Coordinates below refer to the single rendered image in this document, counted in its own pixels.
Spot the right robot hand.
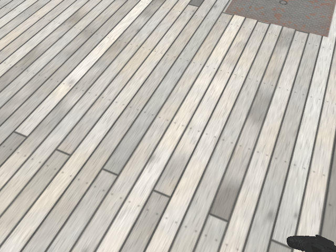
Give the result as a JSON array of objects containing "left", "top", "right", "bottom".
[{"left": 287, "top": 235, "right": 336, "bottom": 252}]

